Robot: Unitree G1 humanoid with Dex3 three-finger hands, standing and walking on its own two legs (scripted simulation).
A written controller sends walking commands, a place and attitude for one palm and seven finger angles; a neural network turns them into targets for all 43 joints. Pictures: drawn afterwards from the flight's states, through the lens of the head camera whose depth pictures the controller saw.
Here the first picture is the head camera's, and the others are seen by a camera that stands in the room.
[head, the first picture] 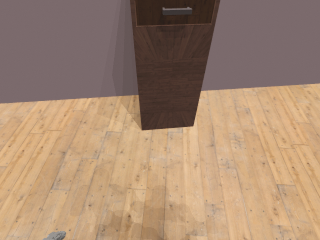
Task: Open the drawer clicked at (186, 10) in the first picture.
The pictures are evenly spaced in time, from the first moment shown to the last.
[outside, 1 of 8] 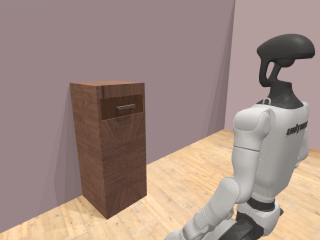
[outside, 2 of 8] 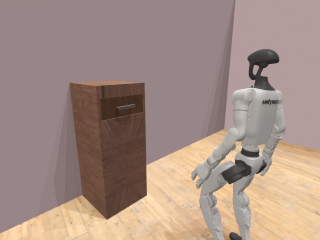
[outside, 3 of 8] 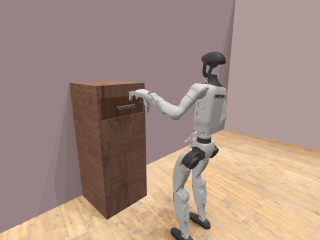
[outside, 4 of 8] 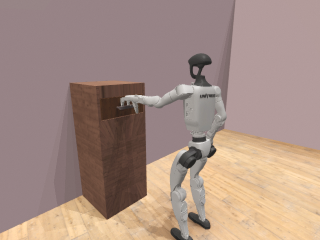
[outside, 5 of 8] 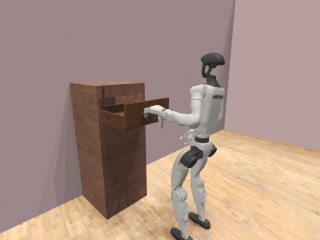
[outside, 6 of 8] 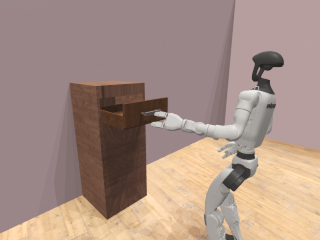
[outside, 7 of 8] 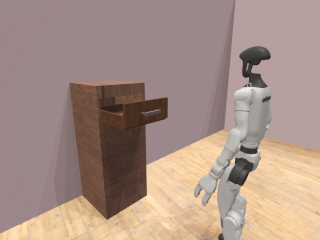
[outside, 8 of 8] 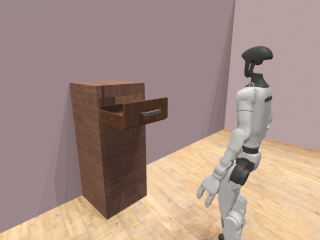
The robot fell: no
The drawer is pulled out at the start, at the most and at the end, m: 0.00 0.30 0.29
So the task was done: yes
